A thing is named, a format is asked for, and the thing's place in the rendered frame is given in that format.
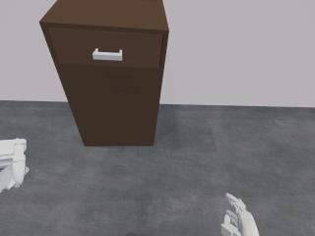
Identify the handle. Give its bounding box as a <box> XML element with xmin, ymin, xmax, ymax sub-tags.
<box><xmin>93</xmin><ymin>48</ymin><xmax>123</xmax><ymax>61</ymax></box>

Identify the right robot hand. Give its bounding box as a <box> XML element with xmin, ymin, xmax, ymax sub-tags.
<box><xmin>220</xmin><ymin>193</ymin><xmax>260</xmax><ymax>236</ymax></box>

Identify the drawer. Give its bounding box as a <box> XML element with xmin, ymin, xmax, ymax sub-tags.
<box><xmin>48</xmin><ymin>28</ymin><xmax>163</xmax><ymax>68</ymax></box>

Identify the cabinet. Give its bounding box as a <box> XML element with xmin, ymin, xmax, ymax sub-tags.
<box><xmin>39</xmin><ymin>0</ymin><xmax>169</xmax><ymax>147</ymax></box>

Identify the left robot hand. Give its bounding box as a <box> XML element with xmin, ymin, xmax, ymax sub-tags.
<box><xmin>0</xmin><ymin>138</ymin><xmax>30</xmax><ymax>193</ymax></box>

